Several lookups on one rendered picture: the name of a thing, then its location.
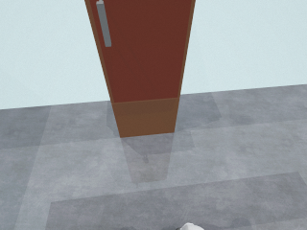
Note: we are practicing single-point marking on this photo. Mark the handle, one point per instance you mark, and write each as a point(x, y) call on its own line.
point(103, 21)

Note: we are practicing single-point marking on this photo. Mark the cupboard door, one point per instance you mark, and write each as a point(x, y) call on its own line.
point(148, 39)

